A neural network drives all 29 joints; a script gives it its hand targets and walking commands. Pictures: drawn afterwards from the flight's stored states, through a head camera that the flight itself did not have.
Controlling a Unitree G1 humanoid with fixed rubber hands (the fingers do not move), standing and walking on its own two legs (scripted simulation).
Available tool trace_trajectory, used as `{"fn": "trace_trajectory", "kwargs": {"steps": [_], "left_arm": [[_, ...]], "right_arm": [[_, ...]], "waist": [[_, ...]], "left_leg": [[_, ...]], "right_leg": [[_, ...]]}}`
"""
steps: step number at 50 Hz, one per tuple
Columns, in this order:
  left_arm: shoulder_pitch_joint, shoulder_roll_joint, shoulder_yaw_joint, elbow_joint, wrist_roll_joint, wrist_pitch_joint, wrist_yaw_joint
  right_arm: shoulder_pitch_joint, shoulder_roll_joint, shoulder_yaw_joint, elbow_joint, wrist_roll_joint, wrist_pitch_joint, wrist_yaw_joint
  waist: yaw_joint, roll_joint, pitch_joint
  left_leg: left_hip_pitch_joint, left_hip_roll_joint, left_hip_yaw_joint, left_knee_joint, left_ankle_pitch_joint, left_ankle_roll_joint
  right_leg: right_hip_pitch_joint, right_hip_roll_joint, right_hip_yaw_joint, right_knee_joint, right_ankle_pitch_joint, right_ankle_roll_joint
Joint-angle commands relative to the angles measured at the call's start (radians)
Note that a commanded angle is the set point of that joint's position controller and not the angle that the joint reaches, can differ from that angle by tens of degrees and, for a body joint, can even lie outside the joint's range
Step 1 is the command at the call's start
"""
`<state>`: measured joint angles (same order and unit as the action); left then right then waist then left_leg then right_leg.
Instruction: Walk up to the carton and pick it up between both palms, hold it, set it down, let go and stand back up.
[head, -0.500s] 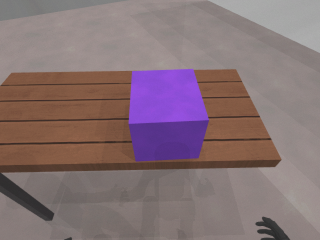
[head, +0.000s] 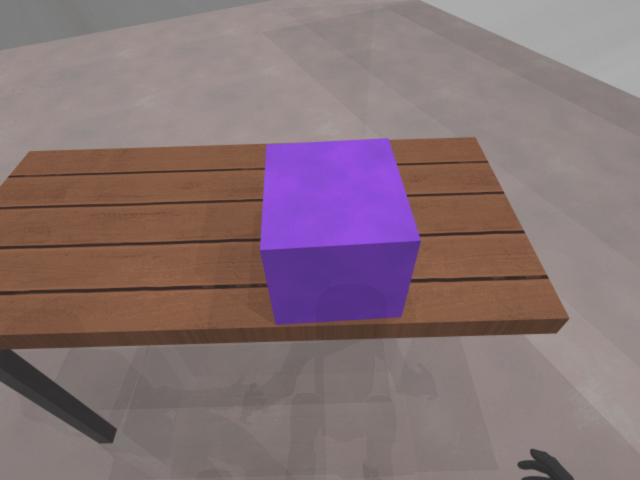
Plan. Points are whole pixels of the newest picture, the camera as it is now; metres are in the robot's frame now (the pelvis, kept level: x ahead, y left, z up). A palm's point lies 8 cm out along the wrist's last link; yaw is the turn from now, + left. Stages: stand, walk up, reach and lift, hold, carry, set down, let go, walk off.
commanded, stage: stand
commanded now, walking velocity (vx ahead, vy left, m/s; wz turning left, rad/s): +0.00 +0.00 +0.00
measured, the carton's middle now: (333, 229) +0.47 +0.03 +0.03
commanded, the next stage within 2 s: none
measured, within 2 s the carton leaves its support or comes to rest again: neither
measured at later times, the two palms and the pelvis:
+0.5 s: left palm out of the picture +0.04 +0.30 -0.11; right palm out of the picture +0.11 -0.28 -0.10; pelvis -0.01 +0.00 +0.00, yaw +0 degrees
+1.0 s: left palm out of the picture +0.03 +0.30 -0.12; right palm out of the picture +0.10 -0.28 -0.10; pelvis -0.01 +0.00 +0.00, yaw +0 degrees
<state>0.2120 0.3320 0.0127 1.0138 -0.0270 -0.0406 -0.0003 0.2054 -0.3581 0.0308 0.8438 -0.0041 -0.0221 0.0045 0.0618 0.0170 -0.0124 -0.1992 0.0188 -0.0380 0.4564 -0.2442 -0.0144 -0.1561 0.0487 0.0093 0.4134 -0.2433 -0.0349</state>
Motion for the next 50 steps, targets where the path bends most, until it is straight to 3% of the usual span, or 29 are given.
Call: {"fn": "trace_trajectory", "kwargs": {"steps": [1,2,3,6,8,9,10,11,12,13,16,18,20,21,23,24,25,27,30,33,35,36,38,40,41,44,47,49,50], "left_arm": [[-0.035,0.242,0.043,-0.031,0.050,-0.021,0.007],[-0.023,0.256,0.044,-0.019,0.045,-0.027,0.010],[-0.044,0.238,0.041,-0.021,0.044,-0.020,0.006],[-0.050,0.242,0.035,-0.019,0.050,-0.013,0.009],[-0.058,0.239,0.034,-0.018,0.045,-0.017,0.015],[-0.077,0.223,0.027,-0.035,0.051,-0.016,0.007],[-0.055,0.224,0.030,-0.030,0.053,-0.014,0.011],[-0.082,0.230,0.028,-0.030,0.050,-0.021,0.008],[-0.060,0.241,0.039,-0.016,0.046,-0.020,0.010],[-0.080,0.246,0.040,-0.002,0.058,-0.018,0.008],[-0.086,0.229,0.037,-0.017,0.060,-0.015,0.008],[-0.098,0.234,0.033,-0.030,0.052,-0.017,0.005],[-0.033,0.234,0.031,-0.007,0.049,-0.025,0.008],[-0.087,0.237,0.032,0.001,0.055,-0.017,0.005],[-0.075,0.239,0.026,-0.008,0.042,-0.014,0.001],[-0.093,0.239,0.031,-0.020,0.052,-0.016,0.007],[-0.091,0.260,0.036,-0.008,0.039,-0.011,0.006],[-0.050,0.245,0.031,0.009,0.044,-0.022,0.008],[-0.071,0.230,0.042,0.004,0.043,-0.019,0.005],[-0.065,0.256,0.038,0.015,0.047,-0.010,0.006],[-0.054,0.213,0.030,0.020,0.036,-0.012,0.000],[-0.070,0.227,0.028,0.022,0.046,-0.011,0.006],[-0.061,0.231,0.033,0.023,0.035,-0.012,0.011],[-0.062,0.286,0.046,0.031,0.052,-0.016,0.002],[-0.079,0.240,0.042,0.020,0.047,-0.022,0.003],[-0.048,0.269,0.032,0.028,0.045,-0.017,0.006],[-0.066,0.240,0.044,0.019,0.039,-0.017,0.006],[-0.073,0.266,0.048,0.051,0.046,-0.005,0.013],[-0.079,0.217,0.033,0.024,0.039,-0.017,0.006]], "right_arm": [[-0.034,-0.214,-0.094,0.009,-0.019,-0.021,-0.018],[-0.021,-0.207,-0.088,0.004,-0.014,-0.020,-0.017],[-0.018,-0.218,-0.082,0.006,-0.009,-0.030,-0.021],[-0.030,-0.197,-0.078,0.014,-0.012,-0.019,-0.022],[-0.025,-0.195,-0.076,0.027,-0.015,-0.018,-0.018],[-0.031,-0.212,-0.083,0.018,-0.015,-0.025,-0.023],[-0.024,-0.187,-0.077,0.019,-0.022,-0.023,-0.022],[-0.041,-0.203,-0.082,0.013,-0.004,-0.021,-0.019],[-0.045,-0.216,-0.079,0.027,-0.017,-0.021,-0.017],[-0.055,-0.155,-0.074,0.007,-0.006,-0.021,-0.014],[-0.044,-0.169,-0.078,0.018,-0.013,-0.026,-0.015],[-0.039,-0.218,-0.095,0.026,-0.019,-0.017,-0.022],[-0.047,-0.183,-0.075,0.014,-0.026,-0.019,-0.012],[-0.044,-0.170,-0.074,0.023,-0.012,-0.014,-0.009],[-0.028,-0.206,-0.076,0.030,-0.002,-0.015,-0.013],[-0.004,-0.210,-0.082,0.038,-0.014,-0.016,-0.015],[-0.016,-0.205,-0.076,0.048,-0.014,-0.010,-0.016],[-0.031,-0.210,-0.083,0.044,-0.008,-0.021,-0.010],[-0.043,-0.195,-0.072,0.045,-0.013,-0.015,-0.007],[-0.010,-0.207,-0.073,0.045,-0.014,-0.025,-0.004],[-0.060,-0.221,-0.078,0.053,-0.019,-0.026,-0.011],[-0.031,-0.198,-0.076,0.053,-0.018,-0.024,-0.012],[-0.056,-0.207,-0.075,0.049,-0.013,-0.019,-0.010],[-0.018,-0.182,-0.069,0.047,-0.011,-0.012,-0.009],[-0.022,-0.200,-0.069,0.055,-0.010,-0.017,-0.013],[-0.012,-0.178,-0.066,0.050,0.001,-0.009,-0.008],[-0.017,-0.229,-0.078,0.056,-0.014,-0.024,-0.015],[-0.042,-0.196,-0.079,0.043,-0.014,-0.020,-0.020],[-0.055,-0.231,-0.077,0.050,-0.015,-0.024,-0.023]], "waist": [[-0.034,0.023,-0.094],[-0.037,0.031,-0.083],[-0.045,-0.031,-0.040],[-0.061,0.008,-0.051],[-0.041,0.043,-0.076],[-0.045,-0.036,-0.034],[-0.037,0.012,-0.022],[-0.055,-0.031,-0.037],[-0.043,0.030,-0.071],[-0.074,-0.003,-0.064],[-0.052,0.014,-0.029],[-0.052,-0.056,-0.046],[-0.045,0.035,-0.039],[-0.056,-0.048,-0.027],[-0.052,-0.046,0.019],[-0.069,0.032,0.015],[-0.050,-0.025,0.034],[-0.058,-0.033,0.000],[-0.052,0.043,-0.025],[-0.056,-0.010,0.036],[-0.037,0.021,0.023],[-0.047,-0.026,0.002],[-0.034,-0.018,-0.009],[-0.059,0.015,-0.001],[-0.047,0.048,-0.002],[-0.066,-0.040,0.016],[-0.054,0.035,-0.085],[-0.070,-0.037,0.007],[-0.047,0.011,-0.033]], "left_leg": [[0.120,0.085,-0.054,-0.073,0.261,0.071],[0.108,0.081,-0.070,-0.068,0.268,0.055],[0.079,0.087,-0.082,-0.078,0.232,0.064],[0.095,0.098,-0.088,-0.079,0.213,0.070],[0.105,0.094,-0.077,-0.086,0.221,0.073],[0.084,0.089,-0.074,-0.083,0.225,0.066],[0.086,0.095,-0.076,-0.105,0.197,0.078],[0.098,0.087,-0.076,-0.104,0.205,0.050],[0.090,0.097,-0.070,-0.080,0.179,0.070],[0.068,0.089,-0.061,-0.092,0.202,0.054],[0.062,0.093,-0.064,-0.091,0.174,0.056],[0.068,0.083,-0.071,-0.088,0.151,0.072],[0.062,0.078,-0.070,-0.079,0.146,0.076],[0.038,0.086,-0.070,-0.092,0.139,0.070],[0.048,0.081,-0.066,-0.095,0.106,0.053],[0.067,0.077,-0.071,-0.113,0.091,0.061],[0.047,0.096,-0.073,-0.115,0.143,0.061],[0.056,0.094,-0.104,-0.107,0.109,0.070],[0.078,0.078,-0.056,-0.085,0.127,0.059],[0.021,0.080,-0.081,-0.117,0.130,0.056],[0.046,0.097,-0.092,-0.092,0.161,0.065],[0.043,0.098,-0.090,-0.094,0.146,0.068],[0.060,0.095,-0.090,-0.094,0.171,0.083],[0.071,0.097,-0.079,-0.100,0.158,0.066],[0.042,0.091,-0.070,-0.102,0.175,0.061],[0.044,0.100,-0.087,-0.110,0.159,0.069],[0.097,0.100,-0.070,-0.087,0.221,0.064],[0.065,0.101,-0.077,-0.113,0.237,0.069],[0.097,0.100,-0.082,-0.105,0.241,0.066]], "right_leg": [[0.047,-0.157,0.139,-0.075,0.262,-0.003],[0.032,-0.149,0.133,-0.066,0.275,-0.007],[0.006,-0.154,0.127,-0.069,0.256,-0.011],[0.015,-0.152,0.122,-0.093,0.225,-0.010],[0.044,-0.159,0.128,-0.083,0.220,-0.015],[0.013,-0.146,0.120,-0.085,0.213,-0.003],[0.006,-0.153,0.126,-0.094,0.187,-0.010],[-0.004,-0.139,0.117,-0.099,0.194,0.004],[0.018,-0.158,0.143,-0.098,0.200,-0.011],[0.048,-0.146,0.125,-0.082,0.226,-0.005],[0.024,-0.147,0.127,-0.108,0.177,-0.004],[0.029,-0.155,0.124,-0.111,0.158,-0.003],[0.014,-0.161,0.153,-0.114,0.185,-0.012],[0.035,-0.169,0.135,-0.114,0.176,-0.008],[-0.020,-0.157,0.140,-0.128,0.147,0.004],[-0.024,-0.161,0.164,-0.128,0.107,0.003],[-0.031,-0.149,0.138,-0.123,0.098,0.004],[-0.030,-0.164,0.137,-0.126,0.107,-0.009],[-0.005,-0.170,0.162,-0.136,0.112,-0.009],[-0.016,-0.151,0.147,-0.132,0.116,-0.003],[-0.037,-0.154,0.137,-0.120,0.135,0.002],[0.009,-0.163,0.139,-0.114,0.175,-0.008],[0.000,-0.160,0.146,-0.110,0.207,-0.010],[-0.001,-0.157,0.148,-0.118,0.162,-0.006],[-0.001,-0.163,0.164,-0.115,0.186,-0.013],[-0.010,-0.161,0.130,-0.116,0.207,-0.004],[0.054,-0.155,0.139,-0.108,0.243,-0.004],[0.012,-0.154,0.120,-0.089,0.272,0.000],[0.020,-0.156,0.132,-0.102,0.230,-0.006]]}}
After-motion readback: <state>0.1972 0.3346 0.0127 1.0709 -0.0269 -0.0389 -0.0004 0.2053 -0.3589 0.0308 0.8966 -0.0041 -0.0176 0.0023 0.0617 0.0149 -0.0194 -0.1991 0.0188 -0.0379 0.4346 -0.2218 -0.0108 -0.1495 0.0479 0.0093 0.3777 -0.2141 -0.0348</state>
